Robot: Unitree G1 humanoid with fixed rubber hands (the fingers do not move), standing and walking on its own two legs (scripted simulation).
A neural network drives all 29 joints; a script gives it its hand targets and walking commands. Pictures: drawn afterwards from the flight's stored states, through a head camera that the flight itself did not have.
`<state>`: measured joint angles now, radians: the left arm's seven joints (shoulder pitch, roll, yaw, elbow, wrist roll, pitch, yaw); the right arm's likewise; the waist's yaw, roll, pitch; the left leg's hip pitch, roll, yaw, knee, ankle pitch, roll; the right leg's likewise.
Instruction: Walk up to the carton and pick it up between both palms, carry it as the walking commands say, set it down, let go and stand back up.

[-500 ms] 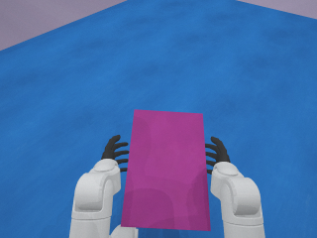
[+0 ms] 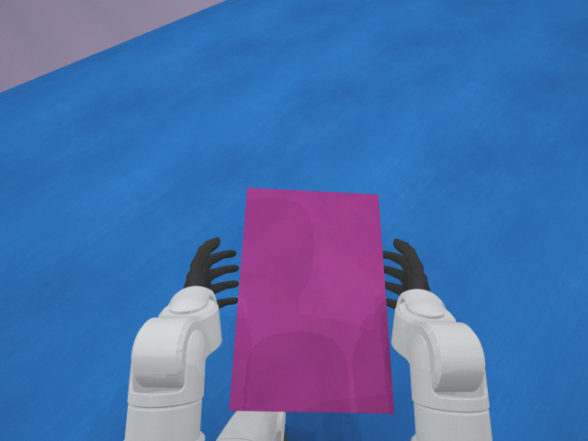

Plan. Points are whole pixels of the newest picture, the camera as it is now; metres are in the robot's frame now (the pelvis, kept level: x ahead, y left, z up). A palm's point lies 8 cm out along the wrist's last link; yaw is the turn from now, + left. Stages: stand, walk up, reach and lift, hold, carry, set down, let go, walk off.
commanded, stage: carry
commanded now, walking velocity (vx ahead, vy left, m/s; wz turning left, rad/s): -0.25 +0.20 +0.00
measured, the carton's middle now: (304, 303) +0.32 +0.01 -0.01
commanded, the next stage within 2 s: none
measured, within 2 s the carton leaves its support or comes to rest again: neither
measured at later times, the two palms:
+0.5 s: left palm out of the picture +0.02 +0.24 +0.09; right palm out of the picture +0.03 -0.01 +0.10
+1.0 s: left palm out of the picture -0.31 +0.23 +0.06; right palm out of the picture -0.30 -0.02 +0.07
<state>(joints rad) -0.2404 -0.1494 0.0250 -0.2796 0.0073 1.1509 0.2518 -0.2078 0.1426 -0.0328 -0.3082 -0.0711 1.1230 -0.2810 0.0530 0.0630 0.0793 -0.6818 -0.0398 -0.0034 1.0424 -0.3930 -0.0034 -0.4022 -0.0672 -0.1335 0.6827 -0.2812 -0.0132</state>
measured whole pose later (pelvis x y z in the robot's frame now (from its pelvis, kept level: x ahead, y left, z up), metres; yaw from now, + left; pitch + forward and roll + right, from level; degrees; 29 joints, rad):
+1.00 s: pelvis -0.61 +0.09 -0.01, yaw -1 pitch +0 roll -4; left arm -0.32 -0.17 0.05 -0.23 0.09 1.14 0.31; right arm -0.33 0.17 -0.08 -0.23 -0.06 1.16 -0.27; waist 0.04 0.00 0.10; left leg -0.60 0.09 -0.02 0.64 -0.05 0.00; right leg -0.64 0.02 -0.01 1.32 -0.39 0.00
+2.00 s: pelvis -1.20 -0.03 -0.02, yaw +3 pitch +1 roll -2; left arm -0.31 -0.17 0.02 -0.26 0.06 1.15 0.31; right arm -0.29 0.16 -0.10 -0.27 -0.03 1.10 -0.27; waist -0.03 -0.08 0.11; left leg -0.55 0.05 0.10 0.84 -0.31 0.08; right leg -0.70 0.00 0.01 1.13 -0.56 0.01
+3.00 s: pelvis -1.78 -0.26 -0.02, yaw +6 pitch -1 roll -2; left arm -0.30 -0.16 0.00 -0.20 0.02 1.16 0.27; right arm -0.25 0.15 -0.10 -0.29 -0.10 1.12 -0.26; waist 0.03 0.04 0.09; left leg -0.78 0.11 0.00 0.96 -0.42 -0.08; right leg -0.43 -0.04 -0.03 0.78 -0.33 0.03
